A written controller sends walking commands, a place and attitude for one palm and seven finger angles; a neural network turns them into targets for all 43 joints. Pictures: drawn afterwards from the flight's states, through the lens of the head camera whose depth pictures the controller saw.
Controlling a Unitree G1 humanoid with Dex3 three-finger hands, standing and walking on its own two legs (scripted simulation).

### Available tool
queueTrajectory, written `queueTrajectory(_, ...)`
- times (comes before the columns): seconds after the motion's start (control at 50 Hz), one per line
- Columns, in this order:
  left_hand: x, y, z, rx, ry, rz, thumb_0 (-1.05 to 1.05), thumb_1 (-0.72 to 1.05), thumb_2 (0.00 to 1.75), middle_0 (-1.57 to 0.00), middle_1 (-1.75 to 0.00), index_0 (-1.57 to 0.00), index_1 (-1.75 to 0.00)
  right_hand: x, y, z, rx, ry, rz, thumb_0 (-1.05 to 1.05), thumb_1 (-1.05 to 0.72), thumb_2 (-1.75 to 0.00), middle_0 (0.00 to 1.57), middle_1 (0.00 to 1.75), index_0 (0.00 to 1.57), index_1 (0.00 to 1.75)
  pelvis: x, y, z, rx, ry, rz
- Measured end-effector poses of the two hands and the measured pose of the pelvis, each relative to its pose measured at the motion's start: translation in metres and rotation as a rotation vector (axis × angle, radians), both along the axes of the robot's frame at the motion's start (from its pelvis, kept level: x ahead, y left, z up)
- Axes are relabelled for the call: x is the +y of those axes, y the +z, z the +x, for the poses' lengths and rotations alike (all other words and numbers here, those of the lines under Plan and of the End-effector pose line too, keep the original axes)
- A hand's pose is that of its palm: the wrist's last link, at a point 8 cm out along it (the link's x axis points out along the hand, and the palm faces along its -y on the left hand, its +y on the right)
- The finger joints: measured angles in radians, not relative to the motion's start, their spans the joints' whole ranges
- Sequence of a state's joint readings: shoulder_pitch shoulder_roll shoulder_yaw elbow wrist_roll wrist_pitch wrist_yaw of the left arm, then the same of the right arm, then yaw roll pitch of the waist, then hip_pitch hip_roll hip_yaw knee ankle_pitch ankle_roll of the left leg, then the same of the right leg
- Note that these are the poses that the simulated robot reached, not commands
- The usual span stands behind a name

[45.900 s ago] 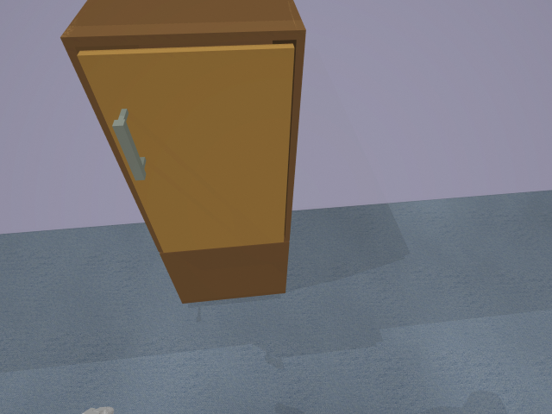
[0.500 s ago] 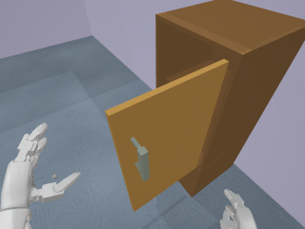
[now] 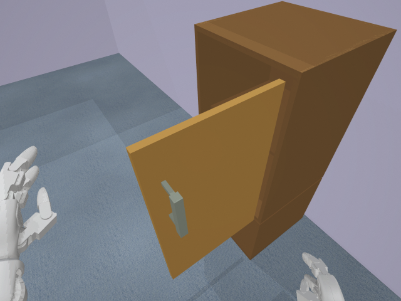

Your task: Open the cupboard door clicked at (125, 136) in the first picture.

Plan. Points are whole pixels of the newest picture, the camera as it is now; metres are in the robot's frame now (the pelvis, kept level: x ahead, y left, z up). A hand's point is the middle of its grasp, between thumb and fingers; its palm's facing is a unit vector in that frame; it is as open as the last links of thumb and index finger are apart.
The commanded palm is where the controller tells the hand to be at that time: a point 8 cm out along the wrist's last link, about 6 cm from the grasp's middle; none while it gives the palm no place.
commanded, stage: draw the hand back to the body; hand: left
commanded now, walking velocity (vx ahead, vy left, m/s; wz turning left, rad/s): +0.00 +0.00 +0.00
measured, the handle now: (174, 209) +0.28 +0.10 +0.04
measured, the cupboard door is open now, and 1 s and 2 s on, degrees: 90 90 90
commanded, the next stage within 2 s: step back with the hand held close in 0.14 s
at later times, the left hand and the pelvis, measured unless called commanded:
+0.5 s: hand (48, 222) +0.18 +0.26 +0.15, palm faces +0.38 -0.79 -0.49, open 7.4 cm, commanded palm +0.12 +0.30 +0.17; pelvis -0.03 +0.01 +0.00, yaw -2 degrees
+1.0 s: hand out of the picture +0.10 +0.28 +0.16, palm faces +0.45 -0.77 -0.46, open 7.4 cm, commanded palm +0.04 +0.32 +0.17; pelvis -0.10 +0.03 -0.02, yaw -1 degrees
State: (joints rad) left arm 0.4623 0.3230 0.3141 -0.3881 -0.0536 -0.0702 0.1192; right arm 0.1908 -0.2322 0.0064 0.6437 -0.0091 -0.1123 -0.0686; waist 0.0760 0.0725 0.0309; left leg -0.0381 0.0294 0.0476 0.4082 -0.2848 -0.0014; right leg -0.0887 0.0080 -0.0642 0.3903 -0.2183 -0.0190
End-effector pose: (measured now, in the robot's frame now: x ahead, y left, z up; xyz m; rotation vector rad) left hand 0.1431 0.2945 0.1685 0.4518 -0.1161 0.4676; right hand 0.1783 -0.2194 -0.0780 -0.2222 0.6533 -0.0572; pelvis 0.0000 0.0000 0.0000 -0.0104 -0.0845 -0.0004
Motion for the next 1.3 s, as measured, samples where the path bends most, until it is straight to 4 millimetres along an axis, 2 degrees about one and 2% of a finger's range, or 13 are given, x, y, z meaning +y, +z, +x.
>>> queueTrajectory(0.28, -0.005, 0.002, -0.013, -0.014, 0.002, 0.009, 0.01, 0.89, 0.9, -0.21, -0.3, -0.21, -0.31, -0.005, -0.002, -0.014, -0.006, -0.009, 0.009, 0.01, -0.9, -0.9, 0.21, 0.3, 0.2, 0.3, -0.006, 0.0, -0.012, -0.015, -0.001, 0.0)
queueTrajectory(0.36, 0.003, 0.013, -0.011, -0.047, -0.005, 0.068, 0.01, 0.89, 0.9, -0.22, -0.3, -0.21, -0.31, -0.006, 0.0, -0.019, 0.004, -0.019, 0.005, 0.01, -0.9, -0.89, 0.21, 0.3, 0.2, 0.3, -0.006, 0.0, -0.017, 0.02, -0.001, -0.008)
queueTrajectory(0.56, 0.003, 0.0, -0.011, 0.052, -0.116, 0.116, 0.01, 0.89, 0.9, -0.22, -0.3, -0.21, -0.31, -0.017, 0.001, -0.051, 0.049, -0.131, -0.038, 0.01, -0.9, -0.89, 0.21, 0.3, 0.2, 0.3, 0.01, -0.002, -0.037, 0.079, -0.032, 0.009)
queueTrajectory(0.78, 0.019, 0.008, -0.047, -0.046, -0.111, 0.18, 0.01, 0.89, 0.9, -0.22, -0.3, -0.21, -0.31, -0.004, -0.001, -0.093, 0.048, -0.14, -0.059, 0.01, -0.9, -0.89, 0.2, 0.3, 0.2, 0.3, 0.021, -0.012, -0.072, 0.072, -0.029, 0.019)
queueTrajectory(0.92, 0.021, 0.005, -0.074, -0.108, -0.081, 0.183, 0.01, 0.89, 0.9, -0.22, -0.3, -0.21, -0.31, 0.005, -0.012, -0.116, 0.042, -0.111, -0.049, 0.01, -0.9, -0.89, 0.21, 0.3, 0.2, 0.3, 0.023, -0.021, -0.094, 0.064, -0.019, 0.011)
queueTrajectory(1.06, 0.023, 0.007, -0.09, -0.163, -0.103, 0.179, 0.01, 0.89, 0.9, -0.22, -0.3, -0.21, -0.31, 0.008, -0.016, -0.142, 0.06, -0.109, -0.074, 0.01, -0.9, -0.89, 0.21, 0.3, 0.2, 0.3, 0.028, -0.024, -0.112, 0.063, -0.009, -0.005)
queueTrajectory(1.18, 0.03, 0.014, -0.108, -0.158, -0.058, 0.223, 0.01, 0.89, 0.9, -0.22, -0.3, -0.21, -0.31, 0.011, -0.017, -0.156, 0.075, -0.098, -0.049, 0.01, -0.9, -0.89, 0.21, 0.3, 0.2, 0.3, 0.021, -0.02, -0.119, 0.089, 0.02, -0.02)
queueTrajectory(1.3, 0.011, 0.004, -0.116, -0.098, -0.103, 0.151, 0.01, 0.89, 0.9, -0.21, -0.3, -0.21, -0.31, 0.007, -0.016, -0.159, 0.077, -0.073, -0.028, 0.01, -0.9, -0.89, 0.21, 0.3, 0.2, 0.3, 0.013, -0.015, -0.143, 0.107, -0.015, -0.017)
